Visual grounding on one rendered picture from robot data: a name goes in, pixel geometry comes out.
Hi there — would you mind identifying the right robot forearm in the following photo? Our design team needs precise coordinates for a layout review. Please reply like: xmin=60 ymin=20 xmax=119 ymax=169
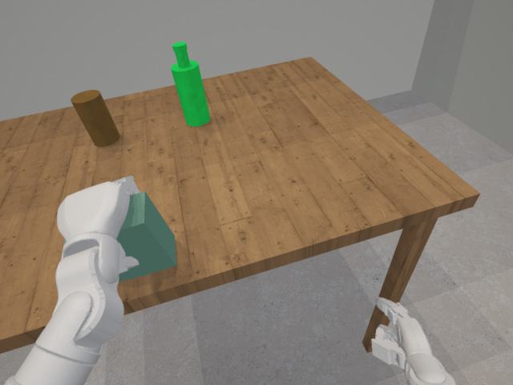
xmin=405 ymin=353 xmax=455 ymax=385

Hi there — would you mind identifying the table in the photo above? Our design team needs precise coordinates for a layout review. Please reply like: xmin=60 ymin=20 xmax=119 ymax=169
xmin=0 ymin=57 xmax=480 ymax=354

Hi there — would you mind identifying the right robot hand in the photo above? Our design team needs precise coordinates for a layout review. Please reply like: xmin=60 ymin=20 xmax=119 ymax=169
xmin=371 ymin=297 xmax=433 ymax=372

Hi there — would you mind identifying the left robot forearm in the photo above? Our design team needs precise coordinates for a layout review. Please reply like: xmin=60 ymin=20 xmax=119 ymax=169
xmin=4 ymin=233 xmax=124 ymax=385

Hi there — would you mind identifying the sponge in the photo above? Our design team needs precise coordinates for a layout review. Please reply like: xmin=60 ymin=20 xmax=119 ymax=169
xmin=63 ymin=192 xmax=176 ymax=282

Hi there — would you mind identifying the left robot hand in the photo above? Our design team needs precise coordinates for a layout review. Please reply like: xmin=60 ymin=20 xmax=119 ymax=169
xmin=57 ymin=176 xmax=140 ymax=274

